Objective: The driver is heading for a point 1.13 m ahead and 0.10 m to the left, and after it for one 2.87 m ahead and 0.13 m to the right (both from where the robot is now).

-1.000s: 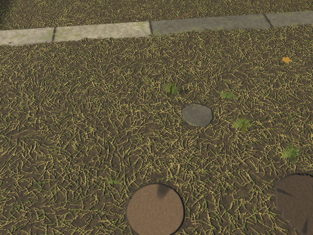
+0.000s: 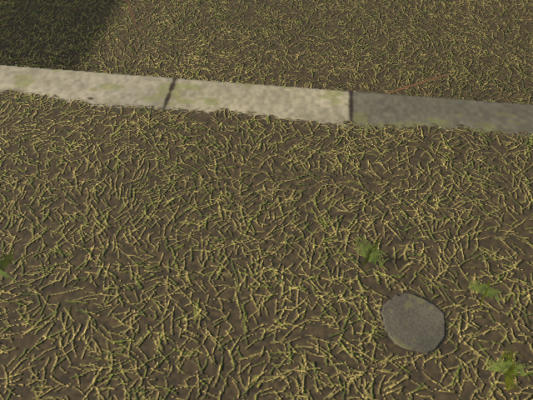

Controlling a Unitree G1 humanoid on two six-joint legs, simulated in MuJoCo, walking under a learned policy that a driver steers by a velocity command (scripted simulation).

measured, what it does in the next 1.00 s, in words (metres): walks ahead, turning left: right foot, then left foot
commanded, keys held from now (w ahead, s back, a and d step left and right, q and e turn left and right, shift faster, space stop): w+q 0.28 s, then w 0.72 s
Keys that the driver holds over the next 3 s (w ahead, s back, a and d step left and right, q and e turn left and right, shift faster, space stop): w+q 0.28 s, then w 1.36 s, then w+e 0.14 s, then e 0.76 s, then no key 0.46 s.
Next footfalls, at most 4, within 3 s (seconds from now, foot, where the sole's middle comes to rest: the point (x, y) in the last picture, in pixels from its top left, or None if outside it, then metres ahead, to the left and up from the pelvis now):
0.24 right None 0.31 -0.14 -0.78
0.74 left None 0.49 0.17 -0.78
1.28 right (259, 278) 0.84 0.02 -0.78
1.82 left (158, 223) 1.05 0.34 -0.78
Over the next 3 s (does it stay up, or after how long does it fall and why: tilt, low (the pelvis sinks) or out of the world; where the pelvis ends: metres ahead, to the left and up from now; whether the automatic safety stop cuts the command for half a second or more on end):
stays up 1.16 0.21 -0.01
